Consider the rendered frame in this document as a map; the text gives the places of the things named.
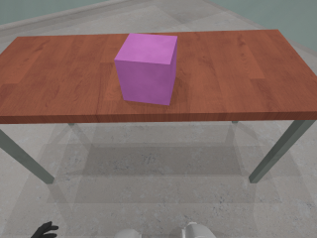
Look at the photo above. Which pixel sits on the table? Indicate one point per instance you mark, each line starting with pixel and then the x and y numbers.
pixel 239 75

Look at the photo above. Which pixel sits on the robot left thigh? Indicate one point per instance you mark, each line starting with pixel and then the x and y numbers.
pixel 128 233

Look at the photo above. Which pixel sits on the robot thigh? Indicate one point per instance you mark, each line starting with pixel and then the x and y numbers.
pixel 128 233
pixel 196 231

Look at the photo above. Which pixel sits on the carton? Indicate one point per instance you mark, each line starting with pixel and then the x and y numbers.
pixel 146 68

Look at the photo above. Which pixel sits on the robot right thigh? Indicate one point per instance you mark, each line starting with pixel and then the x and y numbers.
pixel 196 231

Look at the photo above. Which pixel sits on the left robot hand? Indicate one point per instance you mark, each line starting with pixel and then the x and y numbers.
pixel 46 227

